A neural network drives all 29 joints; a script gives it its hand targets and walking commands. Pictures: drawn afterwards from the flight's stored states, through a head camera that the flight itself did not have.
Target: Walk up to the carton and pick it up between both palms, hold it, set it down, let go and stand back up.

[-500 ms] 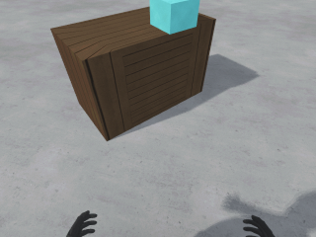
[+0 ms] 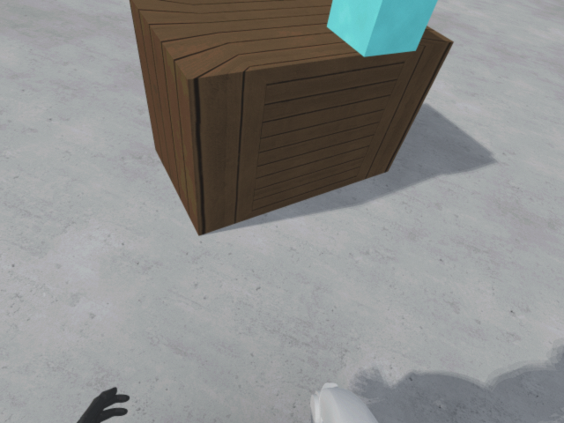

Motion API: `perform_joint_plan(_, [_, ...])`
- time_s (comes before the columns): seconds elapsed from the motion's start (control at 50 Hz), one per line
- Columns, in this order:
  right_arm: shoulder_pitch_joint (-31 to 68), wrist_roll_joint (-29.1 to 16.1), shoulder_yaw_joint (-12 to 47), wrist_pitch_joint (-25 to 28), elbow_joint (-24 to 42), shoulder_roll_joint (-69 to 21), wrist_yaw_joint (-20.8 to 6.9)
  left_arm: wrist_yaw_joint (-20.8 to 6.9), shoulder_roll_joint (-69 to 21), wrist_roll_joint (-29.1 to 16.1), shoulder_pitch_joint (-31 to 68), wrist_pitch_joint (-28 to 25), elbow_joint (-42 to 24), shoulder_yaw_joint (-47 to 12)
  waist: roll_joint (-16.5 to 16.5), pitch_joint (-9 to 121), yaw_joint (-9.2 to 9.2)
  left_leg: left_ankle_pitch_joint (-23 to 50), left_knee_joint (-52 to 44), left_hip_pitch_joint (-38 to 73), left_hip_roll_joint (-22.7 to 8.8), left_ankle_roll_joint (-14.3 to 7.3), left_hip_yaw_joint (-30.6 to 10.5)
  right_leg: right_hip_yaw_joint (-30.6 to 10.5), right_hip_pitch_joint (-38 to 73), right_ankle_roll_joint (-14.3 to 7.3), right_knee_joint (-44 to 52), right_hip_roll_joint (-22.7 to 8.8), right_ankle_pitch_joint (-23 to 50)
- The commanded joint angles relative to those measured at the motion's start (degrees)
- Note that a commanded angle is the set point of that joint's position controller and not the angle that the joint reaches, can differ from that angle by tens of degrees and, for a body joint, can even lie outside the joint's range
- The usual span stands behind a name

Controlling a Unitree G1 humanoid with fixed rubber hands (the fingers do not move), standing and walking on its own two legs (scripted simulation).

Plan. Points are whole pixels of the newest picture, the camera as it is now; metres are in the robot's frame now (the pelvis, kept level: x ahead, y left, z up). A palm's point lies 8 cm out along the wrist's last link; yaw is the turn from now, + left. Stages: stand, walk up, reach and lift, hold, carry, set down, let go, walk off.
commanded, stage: walk up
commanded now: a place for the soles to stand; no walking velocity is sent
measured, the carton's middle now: (379, 12) +1.40 -0.35 +0.05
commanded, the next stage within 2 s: none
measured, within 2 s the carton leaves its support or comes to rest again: neither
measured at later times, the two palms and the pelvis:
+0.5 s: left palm (148, 383) +0.21 +0.20 -0.08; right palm (512, 328) +0.30 -0.39 -0.06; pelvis +0.17 -0.10 +0.01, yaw +10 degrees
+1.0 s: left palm (171, 301) +0.35 +0.20 -0.13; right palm (492, 274) +0.41 -0.40 -0.06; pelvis +0.32 -0.10 -0.01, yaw +16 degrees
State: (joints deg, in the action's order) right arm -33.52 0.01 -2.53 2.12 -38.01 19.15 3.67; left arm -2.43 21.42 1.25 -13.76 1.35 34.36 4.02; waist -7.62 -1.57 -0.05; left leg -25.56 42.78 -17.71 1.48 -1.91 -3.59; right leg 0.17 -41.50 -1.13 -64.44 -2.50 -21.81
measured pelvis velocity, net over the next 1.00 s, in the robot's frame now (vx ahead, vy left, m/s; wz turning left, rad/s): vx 0.32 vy -0.10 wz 0.28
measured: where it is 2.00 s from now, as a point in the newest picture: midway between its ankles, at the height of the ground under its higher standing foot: (322, 330)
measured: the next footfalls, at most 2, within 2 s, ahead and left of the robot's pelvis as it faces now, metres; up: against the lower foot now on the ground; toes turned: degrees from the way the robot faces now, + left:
right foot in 0.26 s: +0.26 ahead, -0.17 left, +0.00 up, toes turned +4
left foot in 0.78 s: +0.34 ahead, +0.05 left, +0.00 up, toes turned +11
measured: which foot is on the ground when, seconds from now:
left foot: down 0.00-0.26, up 0.28-0.76, down 0.78-1.00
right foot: up 0.00-0.24, down 0.26-0.78, up 0.80-1.00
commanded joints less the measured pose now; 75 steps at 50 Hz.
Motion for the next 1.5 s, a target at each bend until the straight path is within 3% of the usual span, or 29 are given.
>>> perform_joint_plan(0.0, [-4.4,2.1,-5.8,2.3,7.0,17.0,2.3,-0.7,5.9,3.7,11.2,-0.7,-11.7,2.1,14.6,-1.5,-5.3,45.3,-16.2,14.7,-8.2,0.1,-20.5,0.9,-4.7,1.1,8.2,0.1,7.5])
perform_joint_plan(0.16, [1.0,3.4,-5.9,1.6,7.5,18.7,3.2,-1.2,8.3,2.5,12.1,-1.1,-12.2,3.0,14.4,-2.4,-3.8,24.0,-14.6,14.6,-12.4,-5.3,-24.4,-2.1,0.9,-2.1,18.6,-1.7,5.8])
perform_joint_plan(0.2, [7.3,3.7,-5.8,1.5,8.9,19.3,2.9,-1.2,10.1,2.1,3.3,-1.2,-10.6,4.4,17.8,-1.7,1.4,18.3,-9.5,5.5,-13.8,-6.5,-22.1,-4.2,14.4,-4.1,21.7,-2.3,5.2])
perform_joint_plan(0.22, [11.4,3.3,-5.4,1.9,9.9,17.9,2.4,-0.8,13.4,2.4,-8.8,-2.3,-7.6,6.2,11.8,6.4,8.47,26.7,8.4,-4.9,-9.5,-3.3,-13.5,-8.7,37.5,-7.0,28.8,-1.7,3.8])
perform_joint_plan(0.24, [7.5,2.0,-3.5,2.2,9.7,13.2,1.5,0.0,16.9,3.5,-15.1,-2.9,-5.4,6.8,-2.9,14.9,11.1,9.2,24.2,-13.1,-4.5,1.1,-6.8,-19.6,50.1,-8.4,32.3,-11.6,-5.0])
perform_joint_plan(0.26, [3.8,0.7,-2.7,1.9,10.2,12.0,1.2,0.4,18.8,3.2,-13.8,-2.3,-7.1,7.4,-10.5,16.3,8.51,-11.0,32.3,-24.2,0.9,3.2,-3.8,-35.0,54.3,-11.2,39.7,-20.8,-12.3])
perform_joint_plan(0.28, [7.6,1.0,-4.6,1.4,11.0,15.7,1.7,0.2,18.2,2.1,-10.1,-1.7,-8.2,7.4,-6.0,6.8,7.14,-8.1,38.1,-27.6,0.8,3.0,-3.2,-40.9,45.7,-13.9,50.5,-21.6,-27.7])
perform_joint_plan(0.34, [9.3,1.8,-5.4,-0.2,7.9,17.5,0.3,0.4,14.0,1.1,-4.6,-1.2,-8.2,6.3,4.3,-8.9,2.74,0.0,33.5,-22.1,-4.4,2.5,-0.7,-22.6,28.4,-7.7,51.1,-15.0,-25.3])
perform_joint_plan(0.38, [8.3,1.4,-5.3,-0.5,5.6,16.2,-0.3,0.1,13.3,1.0,-3.9,-1.5,-8.8,5.8,1.9,-12.1,1.43,3.8,29.2,-17.4,-3.9,2.7,-0.9,-14.2,22.8,-5.6,51.8,-11.0,-18.2])
perform_joint_plan(0.6, [14.8,0.6,-5.2,-0.6,6.8,16.9,-0.9,-0.2,15.4,2.8,-7.5,-1.1,-10.1,6.1,-1.4,-12.2,5.37,4.5,8.7,-17.7,-4.9,3.4,3.7,-4.3,32.7,-7.7,51.7,-12.9,-12.6])
perform_joint_plan(0.64, [15.1,0.7,-4.4,0.4,7.1,15.5,-0.8,-0.2,14.1,3.3,-9.6,-1.0,-9.7,5.7,-1.3,-9.2,6.87,4.2,1.3,-15.9,-5.3,2.8,4.0,-2.1,36.7,-8.0,46.3,-12.5,-1.6])
perform_joint_plan(0.7, [4.2,1.2,-4.5,1.8,3.5,14.0,0.6,-0.3,12.1,3.3,-3.9,-0.5,-10.0,4.8,0.8,-2.1,-1.0,16.5,-11.4,6.0,-1.0,0.9,9.0,5.4,28.5,-5.6,29.1,-8.8,12.1])
perform_joint_plan(0.72, [-4.3,1.5,-5.5,2.0,0.4,15.7,1.7,-0.5,10.3,3.8,-2.1,-0.3,-10.1,4.5,2.9,1.9,-5.12,18.3,-14.7,14.4,-0.4,1.3,6.0,8.4,27.0,-3.6,14.5,-4.4,17.6])
perform_joint_plan(0.74, [-9.8,2.2,-6.9,1.8,-0.7,19.8,2.8,-0.4,7.7,4.5,-2.7,-0.3,-10.5,3.7,8.9,4.6,-6.94,15.1,-14.5,24.7,-5.8,-1.4,-8.2,4.2,15.4,-3.1,3.8,-2.5,3.5])
perform_joint_plan(0.76, [-10.2,2.8,-8.2,1.6,0.2,26.0,3.7,-0.3,5.0,4.2,-3.7,-0.2,-12.6,3.0,18.9,7.9,-5.66,20.0,-16.5,30.2,-19.0,-6.5,-37.4,0.1,2.3,-0.3,-4.9,2.8,-11.6])
perform_joint_plan(0.78, [-5.2,2.0,-7.5,0.7,3.1,25.3,4.3,0.5,13.3,4.6,1.8,1.1,-14.5,5.8,12.5,4.3,-6.6,11.9,-22.7,23.7,-24.0,-13.6,-52.4,-5.9,-2.5,1.4,-10.9,1.0,-15.5])
perform_joint_plan(0.84, [-0.9,2.4,-6.4,2.0,5.2,22.5,4.8,-0.3,13.5,3.8,1.9,1.9,-12.9,5.9,7.0,2.8,-3.59,20.3,-16.9,23.0,-18.9,-10.7,-34.7,-7.3,-5.5,0.7,-14.4,-3.7,-7.1])
perform_joint_plan(0.9, [-0.8,2.6,-4.8,2.9,5.2,19.3,4.4,-0.6,8.7,4.4,-0.4,2.1,-11.2,4.3,10.2,5.3,-0.61,38.3,-11.8,15.0,-14.2,-8.0,-20.8,-5.3,0.0,0.6,-10.2,-3.8,-2.2])
perform_joint_plan(1.04, [1.9,4.2,-6.4,2.8,7.8,21.6,5.3,-1.4,10.5,3.9,6.7,2.9,-12.9,4.5,15.6,4.2,-3.71,15.3,-10.9,13.3,-17.1,-12.4,-25.8,-6.5,-3.0,0.3,1.7,-6.2,1.4])
perform_joint_plan(1.12, [7.7,4.8,-6.6,2.2,8.3,22.6,4.8,-2.0,10.2,3.1,3.7,2.1,-12.1,4.9,17.0,4.6,0.49,8.4,-8.6,3.8,-16.0,-9.3,-21.3,-4.8,10.2,-1.9,11.0,-5.2,0.2])
perform_joint_plan(1.14, [11.7,4.3,-6.5,2.1,9.1,23.0,4.5,-2.0,10.9,2.5,-0.9,1.6,-10.4,5.2,18.8,5.0,3.59,8.5,-5.8,-1.4,-14.9,-7.9,-17.9,-3.0,18.5,-2.2,15.6,-4.4,0.7])
perform_joint_plan(1.16, [13.6,4.2,-6.2,1.5,9.3,21.1,4.2,-2.0,11.6,2.3,-9.9,1.3,-7.3,5.9,13.2,8.5,8.09,3.7,4.0,-11.5,-11.2,-4.9,-10.8,-3.1,35.9,-3.0,24.3,-3.2,5.1])
perform_joint_plan(1.18, [10.5,3.8,-4.6,1.3,8.3,16.4,3.6,-1.4,15.3,2.3,-15.7,0.2,-5.1,7.0,3.7,13.2,10.24,3.1,20.5,-16.9,-5.2,-0.9,-5.4,-7.7,46.5,-3.5,28.1,-2.8,-1.0])
perform_joint_plan(1.2, [11.2,3.0,-2.5,1.3,9.1,11.3,3.3,-1.0,17.4,2.6,-15.4,0.1,-5.5,7.0,-6.8,8.7,10.83,-13.3,31.4,-27.9,1.2,1.6,-3.5,-17.3,43.7,-4.9,31.0,-11.0,-6.4])
perform_joint_plan(1.22, [8.8,1.5,-3.3,0.8,9.6,12.2,4.1,-1.1,19.0,2.2,-9.5,0.5,-8.8,7.8,-9.0,3.8,7.13,-12.6,36.3,-30.3,2.8,1.9,-2.9,-34.4,36.1,-7.8,49.6,-17.7,-22.6])
perform_joint_plan(1.24, [9.2,1.7,-4.8,0.1,9.3,14.9,4.6,-1.2,17.3,1.3,-3.3,0.7,-9.4,7.7,-6.7,-3.2,3.79,-9.8,40.4,-28.4,1.3,1.5,-4.7,-38.8,26.8,-6.5,58.1,-17.6,-40.1])
perform_joint_plan(1.3, [9.5,1.3,-5.9,-0.8,6.1,19.3,3.0,-0.6,15.6,0.7,-2.9,0.5,-9.5,7.4,4.4,-8.8,1.29,0.7,33.3,-22.4,-4.0,1.5,-0.5,-21.4,23.8,-3.7,51.3,-14.3,-23.9])
perform_joint_plan(1.36, [10.1,0.5,-6.2,-1.0,5.0,18.0,2.4,-0.6,14.5,1.2,-4.7,0.3,-10.5,7.1,0.0,-8.6,3.39,4.3,26.4,-17.1,-3.0,1.6,-1.6,-14.7,24.8,0.3,51.5,-9.7,-12.8])
perform_joint_plan(1.48, [10.5,0.2,-5.9,-1.1,3.9,16.9,2.2,-0.4,13.7,1.7,-4.9,1.0,-10.2,6.6,-0.3,-7.3,4.43,2.6,17.1,-14.5,-2.5,1.6,0.7,-10.3,31.0,-1.1,52.3,-11.1,-11.8])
